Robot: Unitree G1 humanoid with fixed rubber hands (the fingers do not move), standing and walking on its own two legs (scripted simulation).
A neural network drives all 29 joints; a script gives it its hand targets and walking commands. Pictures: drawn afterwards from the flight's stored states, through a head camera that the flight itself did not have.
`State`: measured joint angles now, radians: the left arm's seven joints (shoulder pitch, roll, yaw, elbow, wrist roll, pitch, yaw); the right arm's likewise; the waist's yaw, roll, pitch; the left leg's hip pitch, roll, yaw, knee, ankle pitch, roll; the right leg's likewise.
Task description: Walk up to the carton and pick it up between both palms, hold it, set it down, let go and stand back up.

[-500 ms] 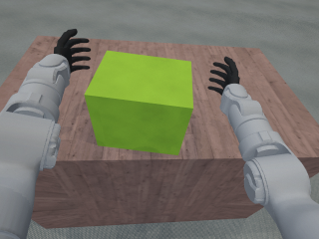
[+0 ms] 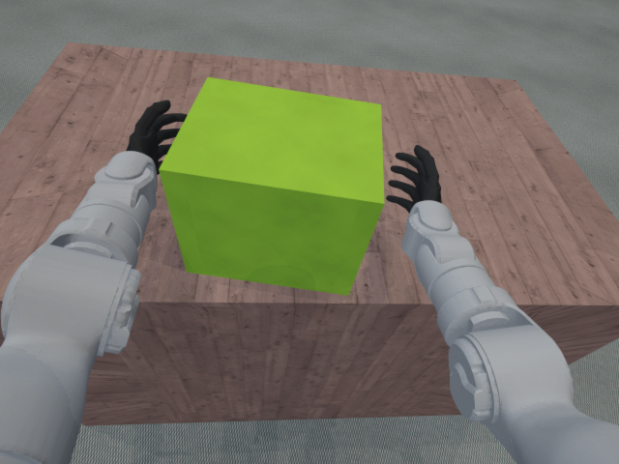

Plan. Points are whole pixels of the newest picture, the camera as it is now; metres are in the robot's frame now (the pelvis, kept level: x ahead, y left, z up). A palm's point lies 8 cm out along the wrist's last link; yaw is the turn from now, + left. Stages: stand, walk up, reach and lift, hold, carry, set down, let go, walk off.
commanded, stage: reach and lift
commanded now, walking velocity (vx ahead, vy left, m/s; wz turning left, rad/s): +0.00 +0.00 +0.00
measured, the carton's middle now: (280, 190) +0.48 -0.03 +0.08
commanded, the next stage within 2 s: none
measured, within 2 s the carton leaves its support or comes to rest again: leaves its support in 1.94 s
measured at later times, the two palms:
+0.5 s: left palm (156, 158) +0.49 +0.13 +0.13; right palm (408, 208) +0.41 -0.19 +0.10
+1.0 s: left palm (157, 161) +0.49 +0.13 +0.13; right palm (411, 214) +0.40 -0.19 +0.10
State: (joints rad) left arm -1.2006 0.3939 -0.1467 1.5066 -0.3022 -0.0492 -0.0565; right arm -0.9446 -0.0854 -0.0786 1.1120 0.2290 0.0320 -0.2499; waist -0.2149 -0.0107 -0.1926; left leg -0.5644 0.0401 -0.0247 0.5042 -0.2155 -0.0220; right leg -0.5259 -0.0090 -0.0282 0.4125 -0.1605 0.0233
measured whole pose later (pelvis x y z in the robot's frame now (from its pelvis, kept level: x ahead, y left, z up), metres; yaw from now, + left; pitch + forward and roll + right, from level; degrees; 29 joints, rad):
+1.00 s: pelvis +0.01 +0.02 +0.01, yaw +0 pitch +9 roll -1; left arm -1.13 0.24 0.32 1.47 0.15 -0.15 -0.04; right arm -0.82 0.09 -0.61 0.94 -0.29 -0.07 -0.13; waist -0.18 -0.01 -0.10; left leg -0.36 0.01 -0.01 0.40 -0.20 0.00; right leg -0.32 -0.05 -0.04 0.30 -0.14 0.05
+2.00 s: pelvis +0.03 +0.01 +0.01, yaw -1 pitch +4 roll -1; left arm -0.97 0.09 0.42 1.12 0.32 -0.06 -0.05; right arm -0.69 0.11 -0.67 0.90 -0.37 -0.25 -0.10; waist -0.12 -0.01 -0.04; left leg -0.20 0.03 0.04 0.33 -0.20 0.00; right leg -0.17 -0.04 -0.09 0.23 -0.13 0.04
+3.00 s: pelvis +0.00 +0.01 +0.02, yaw +0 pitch -3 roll -1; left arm -0.90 0.07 0.36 0.75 0.31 0.31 -0.03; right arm -0.77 -0.06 -0.23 0.88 0.02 0.04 -0.15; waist -0.11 -0.05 0.01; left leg -0.09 0.03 0.03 0.32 -0.17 0.00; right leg -0.05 -0.04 -0.10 0.21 -0.10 0.03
